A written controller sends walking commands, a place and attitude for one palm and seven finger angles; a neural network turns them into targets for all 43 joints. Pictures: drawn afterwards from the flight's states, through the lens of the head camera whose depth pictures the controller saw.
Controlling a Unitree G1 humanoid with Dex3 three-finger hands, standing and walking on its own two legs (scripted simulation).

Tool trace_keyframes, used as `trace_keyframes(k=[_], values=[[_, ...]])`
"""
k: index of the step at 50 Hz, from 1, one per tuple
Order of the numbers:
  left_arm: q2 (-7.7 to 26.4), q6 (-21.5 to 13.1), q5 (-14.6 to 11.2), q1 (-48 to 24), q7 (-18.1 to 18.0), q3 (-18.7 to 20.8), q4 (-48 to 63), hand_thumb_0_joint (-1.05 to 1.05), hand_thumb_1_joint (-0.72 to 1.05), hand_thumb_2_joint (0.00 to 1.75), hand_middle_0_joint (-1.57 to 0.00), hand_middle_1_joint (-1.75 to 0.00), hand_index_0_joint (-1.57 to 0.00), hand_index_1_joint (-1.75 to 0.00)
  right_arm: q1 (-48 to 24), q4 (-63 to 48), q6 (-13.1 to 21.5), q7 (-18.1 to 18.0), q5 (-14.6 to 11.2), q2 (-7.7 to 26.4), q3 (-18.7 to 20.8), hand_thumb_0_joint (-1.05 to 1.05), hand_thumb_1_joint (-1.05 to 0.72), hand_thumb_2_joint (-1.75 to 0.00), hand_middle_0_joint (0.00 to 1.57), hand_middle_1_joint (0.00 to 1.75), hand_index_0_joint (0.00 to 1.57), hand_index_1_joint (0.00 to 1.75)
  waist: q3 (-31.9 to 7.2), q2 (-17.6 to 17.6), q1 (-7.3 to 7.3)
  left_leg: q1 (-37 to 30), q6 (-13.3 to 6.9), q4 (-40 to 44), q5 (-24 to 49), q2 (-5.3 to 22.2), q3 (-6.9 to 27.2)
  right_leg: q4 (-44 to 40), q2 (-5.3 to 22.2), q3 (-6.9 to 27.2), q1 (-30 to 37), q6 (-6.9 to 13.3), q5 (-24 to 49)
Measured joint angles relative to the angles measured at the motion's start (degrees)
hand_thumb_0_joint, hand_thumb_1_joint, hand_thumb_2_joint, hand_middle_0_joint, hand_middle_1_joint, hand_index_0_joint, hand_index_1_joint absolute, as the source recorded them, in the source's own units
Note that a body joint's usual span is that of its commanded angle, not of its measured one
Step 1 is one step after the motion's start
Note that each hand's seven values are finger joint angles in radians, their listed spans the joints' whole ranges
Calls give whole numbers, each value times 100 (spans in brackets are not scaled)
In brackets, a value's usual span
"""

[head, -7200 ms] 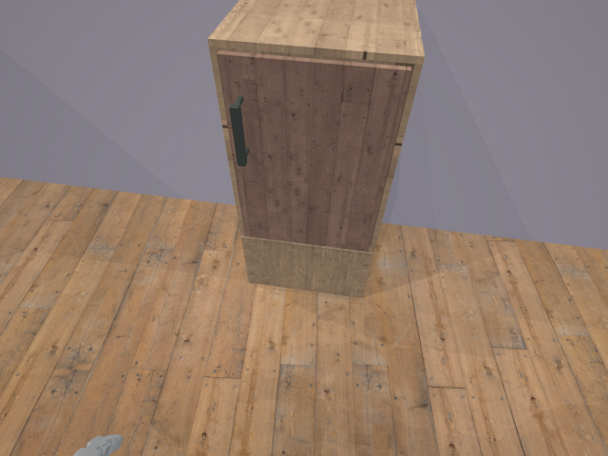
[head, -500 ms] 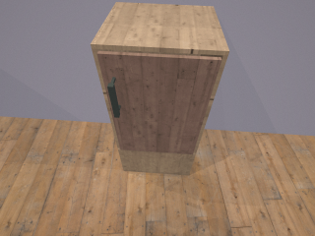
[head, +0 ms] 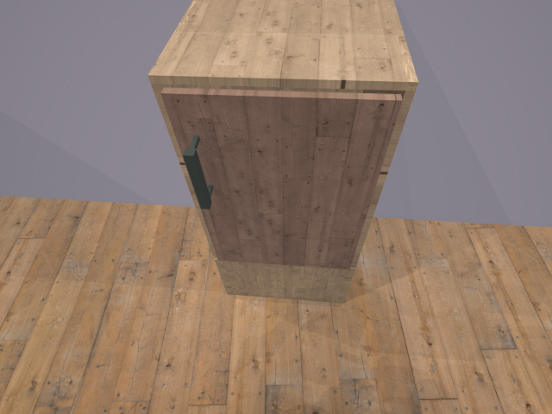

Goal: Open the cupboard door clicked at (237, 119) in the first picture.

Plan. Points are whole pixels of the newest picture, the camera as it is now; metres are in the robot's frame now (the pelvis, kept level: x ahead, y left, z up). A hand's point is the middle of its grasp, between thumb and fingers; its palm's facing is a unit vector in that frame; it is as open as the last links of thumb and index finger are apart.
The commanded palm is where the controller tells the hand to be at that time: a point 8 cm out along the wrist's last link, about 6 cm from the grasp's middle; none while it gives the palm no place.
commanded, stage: come to a stop and stand still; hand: left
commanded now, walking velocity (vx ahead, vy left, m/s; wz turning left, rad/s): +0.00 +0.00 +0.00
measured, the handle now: (201, 174) +0.55 +0.20 -0.03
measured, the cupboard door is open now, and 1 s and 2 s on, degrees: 0 0 0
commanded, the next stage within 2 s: look again from close up in 0.94 s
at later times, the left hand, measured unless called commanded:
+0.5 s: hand out of the picture -0.03 +0.19 -0.17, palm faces +0.03 -0.98 -0.21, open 7.4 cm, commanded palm none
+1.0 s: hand out of the picture -0.06 +0.20 -0.17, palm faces +0.04 -0.98 -0.19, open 7.4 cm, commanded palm none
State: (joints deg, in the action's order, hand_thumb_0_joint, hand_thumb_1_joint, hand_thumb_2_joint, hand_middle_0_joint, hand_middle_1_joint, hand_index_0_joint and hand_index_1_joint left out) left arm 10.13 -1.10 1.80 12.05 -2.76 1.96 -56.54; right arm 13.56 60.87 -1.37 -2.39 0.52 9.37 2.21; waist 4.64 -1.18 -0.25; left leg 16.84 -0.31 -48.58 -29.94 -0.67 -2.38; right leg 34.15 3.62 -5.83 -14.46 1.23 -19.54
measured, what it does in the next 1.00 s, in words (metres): steps on the spot: left foot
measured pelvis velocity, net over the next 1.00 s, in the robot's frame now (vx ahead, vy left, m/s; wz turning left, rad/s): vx -0.05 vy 0.03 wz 0.02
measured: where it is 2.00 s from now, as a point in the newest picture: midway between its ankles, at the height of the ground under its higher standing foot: outside the picture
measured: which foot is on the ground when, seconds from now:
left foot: up 0.00-0.14, down 0.16-1.00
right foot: down 0.00-1.00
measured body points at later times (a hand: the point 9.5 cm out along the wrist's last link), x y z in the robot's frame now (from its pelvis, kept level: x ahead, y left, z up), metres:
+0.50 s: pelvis -0.03 +0.02 +0.01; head -0.02 +0.02 +0.46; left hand -0.03 +0.25 -0.15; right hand +0.02 -0.22 -0.15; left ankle -0.01 +0.13 -0.73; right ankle -0.03 -0.11 -0.73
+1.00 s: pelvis -0.05 +0.03 +0.00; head -0.06 +0.03 +0.45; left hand -0.06 +0.26 -0.15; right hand -0.05 -0.20 -0.15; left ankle -0.02 +0.13 -0.73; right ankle -0.03 -0.11 -0.73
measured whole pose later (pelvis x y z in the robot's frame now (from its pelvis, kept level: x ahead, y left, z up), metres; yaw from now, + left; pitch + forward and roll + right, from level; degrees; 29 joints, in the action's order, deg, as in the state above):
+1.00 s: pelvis -0.05 +0.03 +0.00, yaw +1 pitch -1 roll +0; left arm 9.9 -0.1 1.4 19.4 -1.6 -0.1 -59.3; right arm 18.9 59.9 -0.1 -0.5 1.3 8.7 -0.1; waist -0.1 0.5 0.1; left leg 16.0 -1.7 -29.4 -12.3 0.0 -3.0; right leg 29.2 3.1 -3.6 -14.5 -1.2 -13.3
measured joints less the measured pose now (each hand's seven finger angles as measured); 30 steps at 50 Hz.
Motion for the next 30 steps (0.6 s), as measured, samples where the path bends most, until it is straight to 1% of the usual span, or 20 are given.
trace_keyframes(k=[1,3,5,7,8,10,12,13,14,16,17,18,21,24,26,30], values=[[-10,9,11,-32,-4,-10,39,1,91,90,-20,-30,-20,-30,-66,-13,-27,12,0,9,16,1,-91,-90,20,30,20,30,8,9,-7,116,20,-193,-62,17,16,-37,5,-6,11,-5,40],[-30,44,27,-63,5,-29,103,0,91,90,-20,-30,-20,-30,-178,-64,-46,37,2,30,36,1,-91,-90,20,30,20,30,8,51,-9,241,59,-186,3,76,6,-98,11,-13,11,-16,118],[-37,84,26,-54,29,-43,143,0,91,90,-20,-30,-20,-30,-246,-146,-19,80,4,27,30,1,-92,-90,20,30,20,29,-17,122,-6,216,92,233,307,137,-40,-90,12,-7,-32,-42,151],[-37,128,-1,-9,51,-46,152,0,91,90,-20,-30,-20,-30,-257,-222,55,113,12,9,6,1,-92,-90,20,30,20,29,-54,185,4,-12,107,1031,940,195,-99,38,-7,2,-100,-88,113],[-47,159,-23,20,65,-48,151,0,91,90,-20,-30,-20,-30,-227,-258,110,126,21,13,-10,1,-91,-90,20,30,20,29,-85,172,15,-148,77,1397,1253,238,-90,156,-43,-17,-150,-117,59],[5,245,-70,18,55,0,93,0,92,90,-20,-30,-20,-30,-180,-249,163,109,63,-65,-31,1,-92,-90,20,30,20,29,-108,328,-19,-169,-7,1380,1206,186,-139,303,-2,55,-182,-159,-133],[48,291,-72,60,66,13,57,1,92,90,-20,-30,-20,-30,-107,-238,172,94,98,-100,-69,1,-92,-90,20,30,20,30,-176,416,-70,-214,-58,1478,1184,158,-181,364,-36,175,-202,-143,-484],[60,297,-67,74,81,12,31,1,92,90,-20,-30,-20,-30,-81,-228,177,82,108,-105,-87,1,-93,-90,20,30,20,30,-199,432,-82,-243,-69,1572,1229,143,-186,373,-48,220,-194,-128,-525],[65,294,-61,89,99,10,4,1,92,90,-20,-30,-20,-30,-60,-218,178,72,112,-102,-103,1,-93,-90,20,30,20,30,-219,431,-90,-257,-76,1657,1287,127,-180,322,-58,257,-162,-117,-452],[69,244,-54,145,132,-5,-42,1,92,90,-20,-30,-20,-30,-42,-189,170,64,104,-88,-130,1,-93,-90,20,30,20,30,-247,425,-120,-254,-73,1748,1375,85,-184,-62,-56,337,2,-112,3],[53,204,-51,170,138,-14,-90,1,92,90,-20,-30,-20,-30,-64,-162,164,60,92,-69,-131,1,-93,-90,20,30,21,30,-231,382,-139,-261,-62,1758,1394,97,-187,-205,-72,350,48,-136,309],[25,173,-53,204,142,-33,-148,1,92,90,-20,-30,-20,-30,-88,-135,158,57,78,-39,-125,1,-93,-90,20,30,21,30,-214,308,-135,-288,-51,1786,1414,127,-172,-277,-104,335,95,-160,389],[-29,132,-62,377,160,-111,-297,1,91,90,-20,-30,-20,-30,-90,-99,161,75,49,26,-123,1,-93,-90,20,30,21,30,-272,168,-93,-386,-31,1987,1527,161,-157,-500,-148,315,213,-187,404],[-52,137,-65,499,159,-151,-424,1,91,90,-20,-30,-20,-30,-63,-52,178,86,42,50,-142,1,-93,-90,20,30,21,30,-320,129,-67,-459,-23,2138,1624,164,-161,-638,-159,315,279,-180,469],[-98,60,-42,556,65,-204,-457,1,91,90,-20,-30,-20,-30,-50,-128,154,130,21,118,-166,1,-93,-90,20,30,21,30,-288,27,-54,-346,-11,1956,1578,238,-132,-661,-226,286,265,-178,523],[-113,23,-57,620,47,-264,-477,1,91,90,-20,-30,-20,-30,36,-284,196,142,37,152,-170,1,-92,-90,20,30,20,30,-235,-9,35,-276,-51,1759,1525,192,-104,-444,-170,263,203,-193,463]])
